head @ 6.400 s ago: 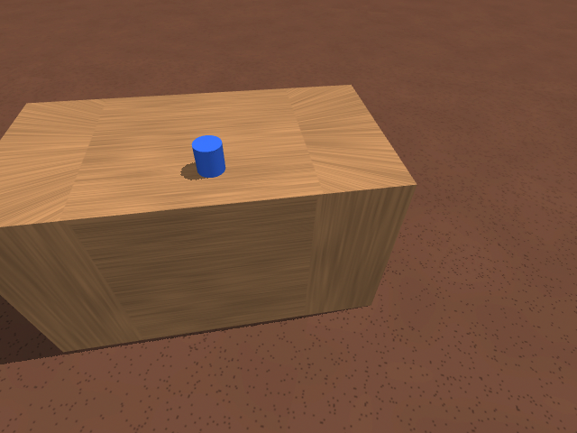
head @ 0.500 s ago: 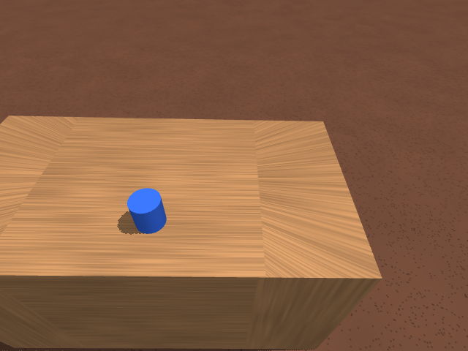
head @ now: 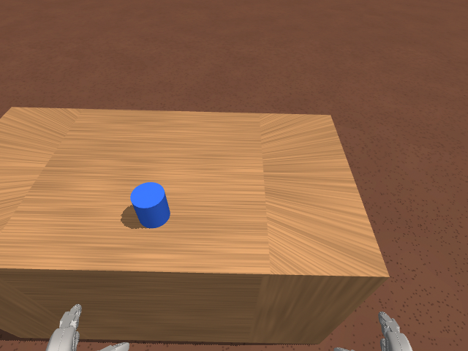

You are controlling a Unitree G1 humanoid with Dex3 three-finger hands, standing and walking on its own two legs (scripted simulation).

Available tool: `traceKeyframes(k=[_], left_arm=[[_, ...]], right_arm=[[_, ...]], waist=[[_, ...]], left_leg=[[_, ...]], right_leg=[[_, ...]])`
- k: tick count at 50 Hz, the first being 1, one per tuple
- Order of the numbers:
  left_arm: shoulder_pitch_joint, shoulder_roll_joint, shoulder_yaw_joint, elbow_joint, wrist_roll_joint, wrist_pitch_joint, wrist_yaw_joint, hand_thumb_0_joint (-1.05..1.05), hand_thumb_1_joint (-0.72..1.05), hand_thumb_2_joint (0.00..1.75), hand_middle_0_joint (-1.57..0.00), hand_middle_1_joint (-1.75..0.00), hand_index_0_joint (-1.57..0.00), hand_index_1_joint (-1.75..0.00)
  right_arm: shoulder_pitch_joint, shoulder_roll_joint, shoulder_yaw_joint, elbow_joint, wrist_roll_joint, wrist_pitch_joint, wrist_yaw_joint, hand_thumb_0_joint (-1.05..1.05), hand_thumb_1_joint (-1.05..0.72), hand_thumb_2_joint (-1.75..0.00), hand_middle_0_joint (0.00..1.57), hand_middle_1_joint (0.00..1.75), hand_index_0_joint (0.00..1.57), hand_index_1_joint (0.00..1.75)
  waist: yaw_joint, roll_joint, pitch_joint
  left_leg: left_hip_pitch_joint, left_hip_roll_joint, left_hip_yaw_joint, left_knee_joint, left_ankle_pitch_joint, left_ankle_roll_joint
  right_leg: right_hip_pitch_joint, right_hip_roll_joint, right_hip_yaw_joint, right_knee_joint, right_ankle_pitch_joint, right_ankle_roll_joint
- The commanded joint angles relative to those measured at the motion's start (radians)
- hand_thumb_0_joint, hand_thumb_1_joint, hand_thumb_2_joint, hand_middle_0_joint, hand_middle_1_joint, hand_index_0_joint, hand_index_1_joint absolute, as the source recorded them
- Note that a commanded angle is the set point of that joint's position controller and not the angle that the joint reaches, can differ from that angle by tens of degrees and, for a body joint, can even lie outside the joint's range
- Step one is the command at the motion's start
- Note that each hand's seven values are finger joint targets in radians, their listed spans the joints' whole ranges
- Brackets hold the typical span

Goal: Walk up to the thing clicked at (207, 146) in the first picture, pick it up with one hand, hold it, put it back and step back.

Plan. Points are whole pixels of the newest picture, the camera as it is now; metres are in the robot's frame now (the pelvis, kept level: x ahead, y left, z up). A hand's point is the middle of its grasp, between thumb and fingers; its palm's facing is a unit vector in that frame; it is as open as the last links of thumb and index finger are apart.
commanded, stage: rise first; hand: left
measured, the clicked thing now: (151, 205) +0.49 +0.21 -0.08
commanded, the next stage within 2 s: go down in 1.22 s
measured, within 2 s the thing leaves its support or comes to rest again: neither
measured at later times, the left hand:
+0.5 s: hand (76, 336) +0.19 +0.26 -0.03, palm faces +0.27 -0.90 -0.35, open 17.4 cm
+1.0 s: hand (53, 345) +0.17 +0.26 +0.02, palm faces +0.32 -0.87 -0.38, open 17.6 cm
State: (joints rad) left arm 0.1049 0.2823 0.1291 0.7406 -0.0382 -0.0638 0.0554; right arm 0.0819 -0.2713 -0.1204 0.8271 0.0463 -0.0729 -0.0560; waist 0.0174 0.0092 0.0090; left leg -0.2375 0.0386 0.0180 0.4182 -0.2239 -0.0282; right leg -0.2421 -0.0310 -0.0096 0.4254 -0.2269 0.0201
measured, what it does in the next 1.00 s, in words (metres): stands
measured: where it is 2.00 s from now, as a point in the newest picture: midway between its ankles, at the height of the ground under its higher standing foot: outside the picture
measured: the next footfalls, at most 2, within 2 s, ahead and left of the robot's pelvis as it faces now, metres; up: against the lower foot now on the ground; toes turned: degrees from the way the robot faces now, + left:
none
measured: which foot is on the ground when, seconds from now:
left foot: down 0.00-1.00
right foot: down 0.00-1.00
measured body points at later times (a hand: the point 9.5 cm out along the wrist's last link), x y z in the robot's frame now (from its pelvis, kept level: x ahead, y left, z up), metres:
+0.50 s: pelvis +0.01 +0.00 +0.00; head +0.01 -0.01 +0.45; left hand +0.17 +0.30 -0.01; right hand +0.17 -0.26 -0.08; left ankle -0.01 +0.14 -0.74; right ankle -0.01 -0.13 -0.74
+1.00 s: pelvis -0.01 -0.01 +0.00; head -0.01 -0.02 +0.45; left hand +0.14 +0.31 +0.04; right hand +0.16 -0.26 -0.09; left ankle -0.01 +0.14 -0.74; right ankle -0.01 -0.13 -0.74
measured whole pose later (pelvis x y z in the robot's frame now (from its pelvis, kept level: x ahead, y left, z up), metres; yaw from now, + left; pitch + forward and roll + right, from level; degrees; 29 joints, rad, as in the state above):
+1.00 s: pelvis -0.01 -0.01 +0.00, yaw +1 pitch -3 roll +0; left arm 0.40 0.30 0.23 0.12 -0.04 -0.13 0.04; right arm 0.22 -0.23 -0.12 0.67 0.01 -0.09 -0.06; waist 0.05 0.04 0.06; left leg -0.12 0.04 0.00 0.38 -0.20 -0.03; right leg -0.12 -0.03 -0.03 0.40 -0.22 0.01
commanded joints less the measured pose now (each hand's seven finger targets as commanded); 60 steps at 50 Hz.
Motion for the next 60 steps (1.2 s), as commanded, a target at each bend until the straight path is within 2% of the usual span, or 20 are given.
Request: traceKeyframes(k=[1,4,6,9,12,14,18,20,26,31,33,35,37,41,50,52,54,56,59,60], left_arm=[[0.037,0.187,0.078,-0.241,-0.010,-0.024,0.024,0.00,-0.22,0.11,-0.05,-0.05,-0.05,-0.05],[0.022,0.153,0.041,-0.332,-0.010,-0.030,0.021,0.00,-0.39,0.08,-0.05,-0.05,-0.04,-0.05],[0.000,0.185,0.072,-0.381,-0.008,-0.036,0.028,0.00,-0.47,0.06,-0.05,-0.05,-0.05,-0.05],[0.052,0.200,0.096,-0.460,-0.006,-0.047,0.036,0.00,-0.57,0.03,-0.06,-0.06,-0.06,-0.06],[0.096,0.191,0.103,-0.531,-0.001,-0.051,0.039,0.00,-0.57,0.02,-0.05,-0.05,-0.05,-0.05],[0.105,0.203,0.123,-0.574,-0.002,-0.052,0.043,0.00,-0.57,0.03,-0.05,-0.06,-0.05,-0.06],[0.181,0.174,0.120,-0.595,-0.004,-0.045,0.035,0.00,-0.57,0.03,-0.05,-0.06,-0.05,-0.06],[0.193,0.161,0.110,-0.628,-0.005,-0.046,0.028,0.00,-0.57,0.02,-0.05,-0.05,-0.05,-0.05],[0.175,0.184,0.138,-0.724,-0.007,-0.065,0.019,0.00,-0.56,0.02,-0.05,-0.05,-0.05,-0.05],[0.190,0.205,0.175,-0.746,-0.010,-0.074,0.019,0.00,-0.57,0.03,-0.05,-0.05,-0.04,-0.05],[0.208,0.193,0.166,-0.765,-0.010,-0.080,0.014,0.00,-0.57,0.03,-0.05,-0.05,-0.05,-0.05],[0.229,0.197,0.176,-0.785,-0.007,-0.091,0.015,0.00,-0.57,0.03,-0.05,-0.05,-0.04,-0.05],[0.228,0.189,0.171,-0.794,-0.007,-0.100,0.010,0.00,-0.57,0.03,-0.05,-0.05,-0.04,-0.05],[0.212,0.214,0.200,-0.796,-0.008,-0.110,0.009,0.00,-0.59,0.04,-0.05,-0.05,-0.05,-0.06],[0.186,0.223,0.214,-0.823,-0.005,-0.145,0.008,0.00,-0.59,0.05,-0.06,-0.05,-0.05,-0.06],[0.195,0.218,0.209,-0.829,-0.003,-0.150,0.007,0.00,-0.60,0.05,-0.06,-0.06,-0.05,-0.07],[0.197,0.227,0.220,-0.821,-0.004,-0.156,0.007,0.00,-0.60,0.06,-0.06,-0.06,-0.05,-0.07],[0.202,0.217,0.214,-0.835,-0.004,-0.164,0.005,0.00,-0.60,0.06,-0.05,-0.06,-0.05,-0.06],[0.237,0.225,0.226,-0.828,-0.005,-0.173,0.007,0.00,-0.60,0.06,-0.05,-0.05,-0.04,-0.07],[0.238,0.222,0.220,-0.835,-0.003,-0.173,0.004,0.00,-0.60,0.07,-0.05,-0.06,-0.04,-0.07]], right_arm=[[0.037,-0.150,-0.039,-0.201,0.002,-0.011,-0.017,0.00,0.24,-0.11,0.05,0.05,0.05,0.05],[0.019,-0.126,-0.012,-0.296,0.002,-0.018,-0.017,0.00,0.36,-0.08,0.05,0.05,0.05,0.05],[0.033,-0.095,0.004,-0.262,-0.003,-0.021,-0.019,0.00,0.42,-0.06,0.05,0.05,0.05,0.05],[0.036,-0.133,-0.018,-0.363,-0.010,-0.038,-0.023,0.00,0.47,-0.05,0.05,0.05,0.05,0.05],[0.091,-0.115,-0.011,-0.372,-0.016,-0.039,-0.023,0.00,0.49,-0.04,0.05,0.05,0.05,0.05],[0.036,-0.152,-0.033,-0.431,-0.017,-0.046,-0.027,0.00,0.49,-0.04,0.05,0.05,0.05,0.05],[0.158,-0.128,-0.049,-0.363,-0.020,-0.036,-0.024,0.00,0.50,-0.04,0.05,0.05,0.05,0.05],[0.138,-0.088,-0.018,-0.365,-0.019,-0.033,-0.016,0.00,0.51,-0.04,0.05,0.05,0.05,0.05],[0.091,-0.107,-0.031,-0.403,-0.022,-0.039,-0.008,0.00,0.52,-0.04,0.05,0.05,0.05,0.05],[0.076,-0.134,-0.065,-0.325,-0.030,-0.041,-0.013,0.00,0.52,-0.04,0.05,0.05,0.05,0.05],[0.063,-0.098,-0.036,-0.329,-0.029,-0.046,-0.007,0.00,0.52,-0.04,0.05,0.05,0.05,0.05],[0.046,-0.136,-0.062,-0.391,-0.029,-0.052,-0.011,0.00,0.51,-0.04,0.05,0.05,0.05,0.05],[0.083,-0.079,-0.022,-0.352,-0.027,-0.048,-0.008,0.00,0.52,-0.04,0.05,0.05,0.05,0.05],[0.055,-0.116,-0.055,-0.328,-0.033,-0.053,-0.012,0.00,0.50,-0.05,0.05,0.05,0.05,0.05],[0.050,-0.111,-0.052,-0.294,-0.035,-0.068,-0.015,0.00,0.50,-0.05,0.05,0.05,0.05,0.05],[0.044,-0.066,-0.019,-0.272,-0.035,-0.073,-0.012,0.00,0.50,-0.05,0.05,0.05,0.05,0.05],[0.035,-0.140,-0.074,-0.301,-0.037,-0.078,-0.020,0.00,0.51,-0.05,0.05,0.05,0.05,0.05],[0.040,-0.084,-0.022,-0.308,-0.035,-0.082,-0.011,0.00,0.51,-0.05,0.05,0.05,0.05,0.05],[0.042,-0.124,-0.062,-0.270,-0.035,-0.081,-0.013,0.00,0.51,-0.05,0.05,0.05,0.05,0.05],[0.045,-0.106,-0.049,-0.279,-0.034,-0.082,-0.010,0.00,0.51,-0.05,0.05,0.05,0.05,0.05]], waist=[[0.007,-0.004,-0.169],[-0.007,-0.017,-0.112],[0.003,0.018,-0.081],[0.005,-0.005,-0.122],[0.012,0.024,-0.148],[0.020,0.022,-0.163],[0.008,0.032,-0.096],[0.020,0.027,-0.084],[0.016,0.021,-0.091],[0.021,0.034,-0.055],[0.018,0.032,-0.056],[0.018,-0.004,-0.095],[0.025,0.003,-0.063],[0.020,0.001,-0.041],[0.014,0.003,-0.041],[0.026,0.019,-0.037],[0.013,-0.007,-0.048],[0.023,-0.007,-0.044],[0.033,0.016,-0.030],[0.028,0.034,-0.040]], left_leg=[[0.089,-0.039,0.045,-0.043,0.259,0.022],[0.086,-0.039,0.045,-0.060,0.200,0.029],[0.074,-0.042,0.048,-0.062,0.174,0.029],[0.094,-0.036,0.043,-0.057,0.191,0.030],[0.123,-0.033,0.041,-0.051,0.252,0.025],[0.141,-0.030,0.036,-0.051,0.287,0.021],[0.146,-0.030,0.040,-0.062,0.281,0.020],[0.136,-0.031,0.039,-0.065,0.273,0.022],[0.143,-0.028,0.040,-0.071,0.267,0.024],[0.135,-0.032,0.040,-0.073,0.226,0.027],[0.135,-0.032,0.039,-0.071,0.222,0.029],[0.154,-0.030,0.037,-0.069,0.236,0.031],[0.145,-0.034,0.040,-0.072,0.222,0.033],[0.134,-0.039,0.041,-0.080,0.165,0.035],[0.137,-0.042,0.035,-0.087,0.129,0.039],[0.131,-0.048,0.039,-0.088,0.115,0.041],[0.137,-0.044,0.036,-0.093,0.103,0.041],[0.128,-0.043,0.033,-0.093,0.105,0.041],[0.117,-0.041,0.030,-0.098,0.110,0.037],[0.125,-0.043,0.034,-0.097,0.118,0.036]], right_leg=[[0.097,0.024,-0.044,-0.048,0.251,-0.022],[0.068,0.020,-0.043,-0.067,0.199,-0.021],[0.070,0.015,-0.041,-0.073,0.175,-0.022],[0.110,0.020,-0.043,-0.071,0.186,-0.021],[0.142,0.022,-0.047,-0.060,0.243,-0.024],[0.163,0.026,-0.049,-0.052,0.268,-0.026],[0.140,0.029,-0.056,-0.060,0.265,-0.028],[0.139,0.025,-0.059,-0.067,0.258,-0.027],[0.162,0.025,-0.056,-0.071,0.253,-0.025],[0.149,0.022,-0.055,-0.083,0.212,-0.025],[0.148,0.023,-0.057,-0.083,0.211,-0.023],[0.170,0.024,-0.058,-0.080,0.224,-0.023],[0.158,0.021,-0.058,-0.087,0.209,-0.022],[0.130,0.015,-0.057,-0.102,0.153,-0.019],[0.122,0.013,-0.056,-0.108,0.120,-0.018],[0.120,0.007,-0.053,-0.114,0.105,-0.017],[0.120,0.012,-0.055,-0.112,0.097,-0.017],[0.129,0.015,-0.061,-0.114,0.094,-0.018],[0.126,0.018,-0.062,-0.103,0.100,-0.021],[0.124,0.015,-0.059,-0.103,0.107,-0.023]])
